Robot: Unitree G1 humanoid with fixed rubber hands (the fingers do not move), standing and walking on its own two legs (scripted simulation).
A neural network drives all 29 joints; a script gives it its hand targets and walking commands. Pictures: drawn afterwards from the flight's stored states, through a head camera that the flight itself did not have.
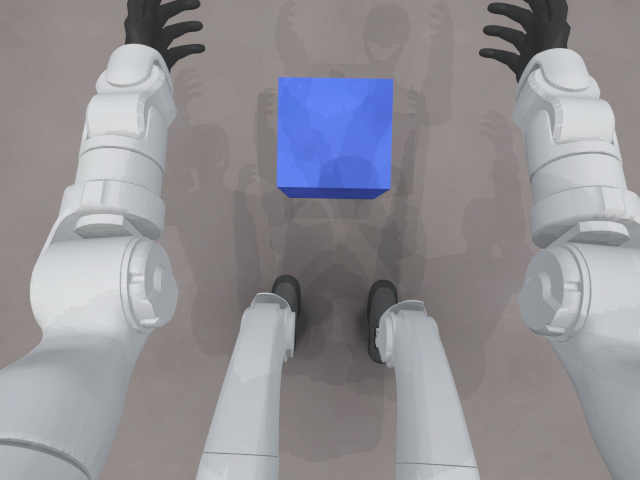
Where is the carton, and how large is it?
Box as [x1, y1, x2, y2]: [277, 77, 392, 198]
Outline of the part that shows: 278,77 277,187 289,197 374,198 389,189 392,79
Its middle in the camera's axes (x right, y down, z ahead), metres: +0.03 -0.20 +0.83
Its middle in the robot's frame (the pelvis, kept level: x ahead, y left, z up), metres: +0.53 +0.02 -0.52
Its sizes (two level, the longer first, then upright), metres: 0.210 0.200 0.250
